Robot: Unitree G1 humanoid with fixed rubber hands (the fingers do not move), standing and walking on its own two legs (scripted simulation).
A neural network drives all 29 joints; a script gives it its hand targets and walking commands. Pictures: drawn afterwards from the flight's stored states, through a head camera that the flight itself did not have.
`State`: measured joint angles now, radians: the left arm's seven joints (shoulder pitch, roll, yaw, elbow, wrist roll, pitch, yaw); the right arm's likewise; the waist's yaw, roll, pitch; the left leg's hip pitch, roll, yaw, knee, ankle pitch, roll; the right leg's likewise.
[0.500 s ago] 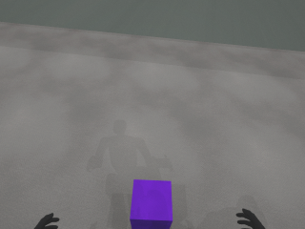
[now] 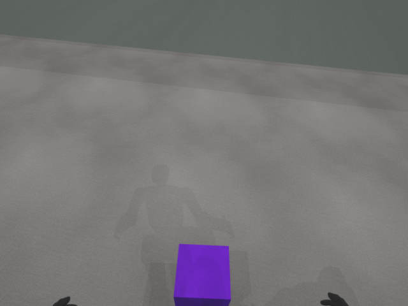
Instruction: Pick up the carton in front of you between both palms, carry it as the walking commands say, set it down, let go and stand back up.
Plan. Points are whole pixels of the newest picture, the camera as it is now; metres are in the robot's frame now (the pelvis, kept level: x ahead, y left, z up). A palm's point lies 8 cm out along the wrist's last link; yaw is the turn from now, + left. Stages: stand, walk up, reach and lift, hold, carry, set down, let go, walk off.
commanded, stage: stand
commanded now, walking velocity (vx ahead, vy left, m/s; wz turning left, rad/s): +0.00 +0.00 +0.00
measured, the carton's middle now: (202, 280) +0.39 -0.02 -0.65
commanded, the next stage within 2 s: none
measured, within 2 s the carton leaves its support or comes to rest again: neither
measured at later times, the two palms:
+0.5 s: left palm out of the picture +0.08 +0.31 -0.10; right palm out of the picture +0.08 -0.30 -0.10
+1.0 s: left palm out of the picture +0.06 +0.31 -0.10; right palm out of the picture +0.07 -0.31 -0.10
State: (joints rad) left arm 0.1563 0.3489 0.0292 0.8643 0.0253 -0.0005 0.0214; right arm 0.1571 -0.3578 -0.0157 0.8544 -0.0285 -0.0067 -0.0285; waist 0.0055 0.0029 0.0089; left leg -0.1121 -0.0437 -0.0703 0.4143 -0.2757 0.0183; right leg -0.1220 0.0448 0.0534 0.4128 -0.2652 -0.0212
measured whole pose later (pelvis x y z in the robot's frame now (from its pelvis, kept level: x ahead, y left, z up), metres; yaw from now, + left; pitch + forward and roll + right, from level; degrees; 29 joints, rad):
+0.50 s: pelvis -0.02 +0.00 +0.00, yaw +0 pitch -2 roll +0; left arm 0.14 0.37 0.02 0.98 0.02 -0.01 0.01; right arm 0.14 -0.38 -0.01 0.97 -0.02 -0.02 -0.02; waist 0.01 0.00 0.02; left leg -0.09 -0.04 -0.07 0.35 -0.22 0.02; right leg -0.10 0.04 0.06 0.35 -0.21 -0.02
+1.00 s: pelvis -0.02 +0.00 +0.01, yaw +0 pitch -2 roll +0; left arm 0.12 0.38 0.01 1.03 0.01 -0.01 0.01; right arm 0.12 -0.39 0.00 1.02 -0.01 -0.02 -0.02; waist 0.01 0.00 0.03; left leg -0.09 -0.04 -0.07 0.33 -0.20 0.02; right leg -0.10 0.04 0.05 0.33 -0.19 -0.02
